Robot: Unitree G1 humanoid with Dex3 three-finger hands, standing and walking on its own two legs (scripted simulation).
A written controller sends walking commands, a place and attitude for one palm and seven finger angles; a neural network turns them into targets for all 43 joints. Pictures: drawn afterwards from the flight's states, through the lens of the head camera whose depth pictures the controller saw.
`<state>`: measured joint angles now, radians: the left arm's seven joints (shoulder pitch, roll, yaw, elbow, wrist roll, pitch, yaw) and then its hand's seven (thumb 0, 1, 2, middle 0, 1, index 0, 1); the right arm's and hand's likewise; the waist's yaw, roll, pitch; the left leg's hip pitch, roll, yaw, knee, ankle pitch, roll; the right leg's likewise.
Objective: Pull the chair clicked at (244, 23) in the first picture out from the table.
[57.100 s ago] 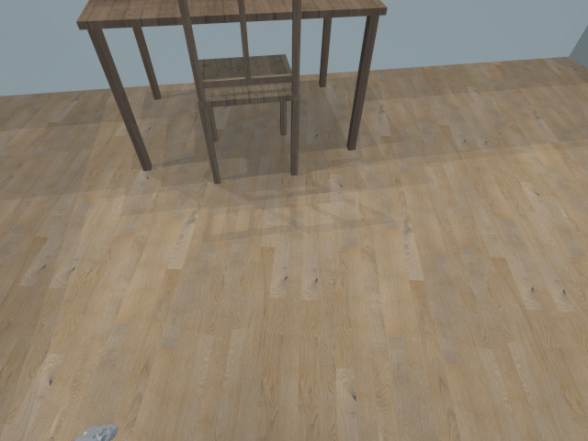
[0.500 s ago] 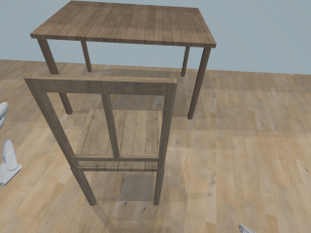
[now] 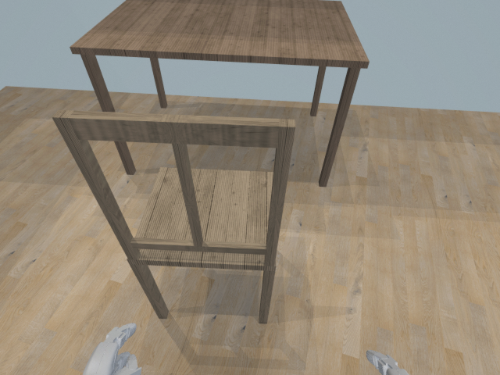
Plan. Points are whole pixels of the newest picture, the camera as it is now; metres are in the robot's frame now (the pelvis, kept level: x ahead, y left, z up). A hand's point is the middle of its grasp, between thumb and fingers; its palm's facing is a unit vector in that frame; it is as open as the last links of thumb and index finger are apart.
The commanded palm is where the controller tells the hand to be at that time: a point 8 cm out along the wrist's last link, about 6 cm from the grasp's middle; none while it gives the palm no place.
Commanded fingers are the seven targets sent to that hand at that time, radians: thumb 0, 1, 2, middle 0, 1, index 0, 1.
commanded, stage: let the arm hang, fingers relaxed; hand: left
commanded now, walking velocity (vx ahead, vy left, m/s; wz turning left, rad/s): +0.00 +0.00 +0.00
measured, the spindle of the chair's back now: (190, 201) +0.49 +0.16 -0.05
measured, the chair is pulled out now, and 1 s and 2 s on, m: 0.63 0.63 0.63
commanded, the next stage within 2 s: look to check the result in 0.90 s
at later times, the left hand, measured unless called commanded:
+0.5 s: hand out of the picture -0.03 +0.18 -0.16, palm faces +0.01 -0.97 -0.23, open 7.4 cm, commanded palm none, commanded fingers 0.00 0.90 0.90 -0.20 -0.30 -0.20 -0.30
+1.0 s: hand out of the picture +0.02 +0.14 -0.17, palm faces +0.03 -0.98 -0.19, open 7.4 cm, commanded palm none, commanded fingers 0.00 0.90 0.90 -0.20 -0.30 -0.20 -0.30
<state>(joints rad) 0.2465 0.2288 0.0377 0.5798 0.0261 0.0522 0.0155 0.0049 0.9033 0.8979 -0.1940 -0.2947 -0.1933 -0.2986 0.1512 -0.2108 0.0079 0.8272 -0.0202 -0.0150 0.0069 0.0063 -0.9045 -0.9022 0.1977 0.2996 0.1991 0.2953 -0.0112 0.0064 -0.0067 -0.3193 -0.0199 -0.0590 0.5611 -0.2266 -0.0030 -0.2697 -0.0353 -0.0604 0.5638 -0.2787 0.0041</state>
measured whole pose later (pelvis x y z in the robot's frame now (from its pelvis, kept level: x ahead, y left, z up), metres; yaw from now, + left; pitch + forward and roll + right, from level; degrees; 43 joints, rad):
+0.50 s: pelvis +0.01 -0.01 +0.01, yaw +0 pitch -1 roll -1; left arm 0.38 0.20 -0.02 1.07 0.00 0.02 0.03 0.00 0.91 0.90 -0.20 -0.30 -0.20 -0.30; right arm 0.38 -0.14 0.01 1.07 -0.01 0.01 -0.02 0.00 -0.91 -0.90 0.20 0.30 0.20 0.29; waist 0.00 0.02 0.04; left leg -0.27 0.01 -0.07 0.48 -0.20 -0.02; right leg -0.21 -0.01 -0.07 0.47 -0.24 -0.02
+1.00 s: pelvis +0.01 -0.03 +0.01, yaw +0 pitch -1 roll +0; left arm 0.30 0.15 -0.01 1.04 0.00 0.01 0.03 0.00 0.91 0.90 -0.20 -0.30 -0.20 -0.30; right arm 0.34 -0.13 0.00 1.06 -0.01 0.00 -0.03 0.00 -0.91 -0.90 0.20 0.30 0.20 0.29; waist 0.00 0.01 0.05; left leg -0.26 0.02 -0.08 0.48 -0.21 -0.04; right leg -0.20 0.01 -0.08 0.47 -0.26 -0.04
